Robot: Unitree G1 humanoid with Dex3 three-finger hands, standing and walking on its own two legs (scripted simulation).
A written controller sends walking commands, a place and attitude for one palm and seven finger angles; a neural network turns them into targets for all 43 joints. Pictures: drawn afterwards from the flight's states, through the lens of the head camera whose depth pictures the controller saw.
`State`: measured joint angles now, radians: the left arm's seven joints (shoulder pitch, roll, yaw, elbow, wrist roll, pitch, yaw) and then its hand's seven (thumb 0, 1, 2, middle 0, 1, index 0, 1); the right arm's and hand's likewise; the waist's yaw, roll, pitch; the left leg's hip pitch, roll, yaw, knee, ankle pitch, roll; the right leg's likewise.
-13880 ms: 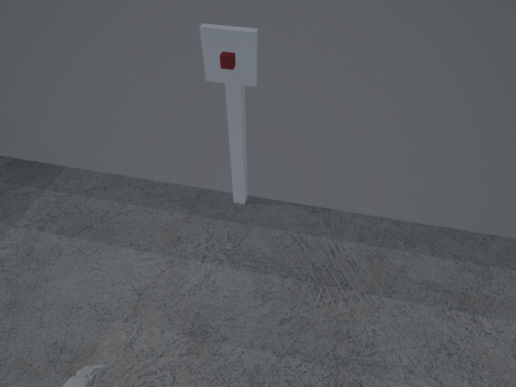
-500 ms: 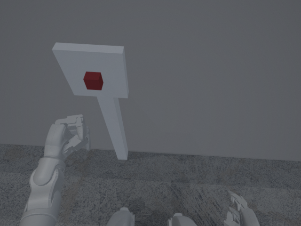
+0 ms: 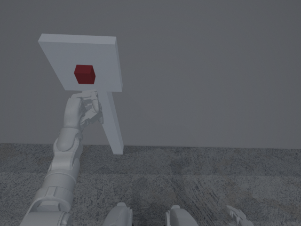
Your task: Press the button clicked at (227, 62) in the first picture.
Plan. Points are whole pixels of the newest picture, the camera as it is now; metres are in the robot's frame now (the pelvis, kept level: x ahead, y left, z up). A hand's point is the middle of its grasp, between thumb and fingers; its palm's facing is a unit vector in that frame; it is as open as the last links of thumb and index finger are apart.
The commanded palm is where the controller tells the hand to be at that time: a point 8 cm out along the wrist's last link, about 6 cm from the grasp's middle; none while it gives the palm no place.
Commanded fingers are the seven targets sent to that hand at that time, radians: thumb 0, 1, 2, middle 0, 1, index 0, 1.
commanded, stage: aim a knuckle at the button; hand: left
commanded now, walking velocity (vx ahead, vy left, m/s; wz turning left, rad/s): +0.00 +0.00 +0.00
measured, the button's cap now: (85, 73) +0.50 +0.18 +0.09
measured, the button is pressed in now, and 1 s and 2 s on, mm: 0 0 14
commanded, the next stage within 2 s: press the button with the knuckle in 0.66 s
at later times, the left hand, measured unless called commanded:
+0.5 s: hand (92, 114) +0.39 +0.15 +0.06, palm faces -0.03 -1.00 -0.02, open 3.1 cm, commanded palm +0.36 +0.21 +0.06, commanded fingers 0.00 0.90 0.90 -1.30 -1.50 -1.30 -1.50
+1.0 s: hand (95, 108) +0.41 +0.15 +0.05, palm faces -0.04 -1.00 -0.01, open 3.1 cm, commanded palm +0.39 +0.20 +0.06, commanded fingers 0.00 0.90 0.90 -1.30 -1.50 -1.30 -1.50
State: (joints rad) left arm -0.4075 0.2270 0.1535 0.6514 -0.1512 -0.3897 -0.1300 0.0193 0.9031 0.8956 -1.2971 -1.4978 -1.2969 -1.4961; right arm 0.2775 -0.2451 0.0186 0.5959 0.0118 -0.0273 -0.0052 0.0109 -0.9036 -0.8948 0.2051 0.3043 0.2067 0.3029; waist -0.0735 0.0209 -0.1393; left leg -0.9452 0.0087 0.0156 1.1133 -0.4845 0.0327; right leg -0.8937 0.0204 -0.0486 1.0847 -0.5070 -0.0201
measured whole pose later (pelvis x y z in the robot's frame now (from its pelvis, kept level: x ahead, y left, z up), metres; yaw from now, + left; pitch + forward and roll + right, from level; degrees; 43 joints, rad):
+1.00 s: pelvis +0.00 +0.00 +0.00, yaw +0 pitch +18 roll -2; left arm -0.49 0.26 0.17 0.76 -0.17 -0.42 -0.16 0.02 0.90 0.90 -1.30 -1.50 -1.30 -1.50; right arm 0.27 -0.25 0.02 0.60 0.02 0.00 -0.01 0.01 -0.90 -0.89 0.20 0.30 0.21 0.30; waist -0.07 0.02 -0.13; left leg -0.95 0.01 0.00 1.11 -0.48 0.03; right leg -0.89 0.02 -0.06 1.08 -0.50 -0.02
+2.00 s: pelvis -0.02 -0.01 -0.01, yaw +1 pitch +21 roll -3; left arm -0.82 0.37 0.27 1.14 -0.11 -0.51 -0.17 0.02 0.90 0.90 -1.30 -1.50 -1.53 -1.50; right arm 0.33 -0.26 0.03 0.65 0.00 0.03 -0.01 0.01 -0.90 -0.89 0.20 0.30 0.21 0.30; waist -0.13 0.03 -0.13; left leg -1.08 0.02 -0.03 1.16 -0.46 0.02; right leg -1.00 0.03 -0.09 1.12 -0.49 -0.04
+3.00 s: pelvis +0.01 +0.00 +0.01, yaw -1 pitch +18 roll -2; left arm -0.32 0.22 0.16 0.63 -0.17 -0.45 -0.14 0.02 0.90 0.90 -1.30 -1.50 -1.30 -1.50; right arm 0.29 -0.25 0.00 0.55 0.02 0.06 0.02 0.01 -0.90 -0.89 0.20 0.30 0.21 0.30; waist -0.06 0.02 -0.15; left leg -0.89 0.02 0.02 1.06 -0.49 0.03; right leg -0.84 0.03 -0.04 1.02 -0.50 -0.02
